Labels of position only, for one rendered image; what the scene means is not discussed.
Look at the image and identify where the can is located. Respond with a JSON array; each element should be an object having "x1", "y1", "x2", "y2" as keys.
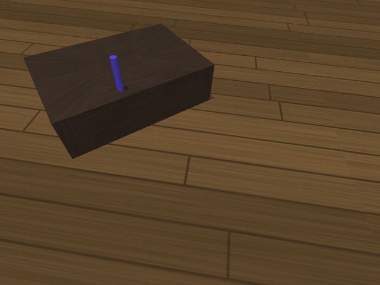
[{"x1": 109, "y1": 55, "x2": 124, "y2": 91}]

